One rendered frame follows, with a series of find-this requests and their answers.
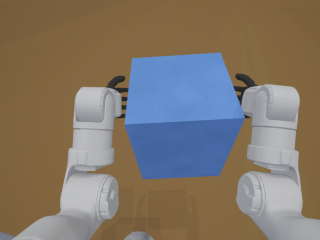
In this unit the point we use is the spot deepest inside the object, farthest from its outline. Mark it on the carton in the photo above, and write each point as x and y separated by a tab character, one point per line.
182	115

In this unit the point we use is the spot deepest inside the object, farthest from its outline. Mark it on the robot right hand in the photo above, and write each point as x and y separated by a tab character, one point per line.
248	81

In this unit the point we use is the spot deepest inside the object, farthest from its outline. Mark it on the right robot forearm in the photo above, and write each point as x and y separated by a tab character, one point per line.
274	112

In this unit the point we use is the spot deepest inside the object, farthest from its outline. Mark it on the right robot upper arm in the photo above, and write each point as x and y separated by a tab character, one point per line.
274	203

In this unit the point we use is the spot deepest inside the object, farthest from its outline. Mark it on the left robot upper arm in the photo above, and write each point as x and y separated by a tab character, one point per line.
87	200

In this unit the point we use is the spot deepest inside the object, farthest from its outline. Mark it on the left robot forearm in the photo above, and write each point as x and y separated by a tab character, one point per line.
95	109

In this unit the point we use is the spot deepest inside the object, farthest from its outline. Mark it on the robot left hand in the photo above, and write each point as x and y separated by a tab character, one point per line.
112	85

